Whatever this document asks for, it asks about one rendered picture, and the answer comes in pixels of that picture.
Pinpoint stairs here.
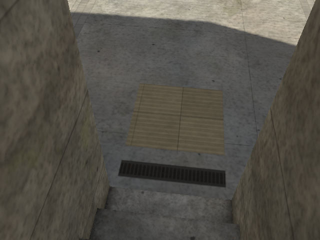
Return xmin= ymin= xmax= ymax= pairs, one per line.
xmin=79 ymin=186 xmax=241 ymax=240

